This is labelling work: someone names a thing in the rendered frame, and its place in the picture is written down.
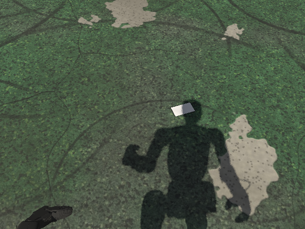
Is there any robot left hand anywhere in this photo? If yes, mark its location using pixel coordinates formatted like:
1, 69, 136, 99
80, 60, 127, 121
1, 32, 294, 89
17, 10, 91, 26
16, 205, 73, 229

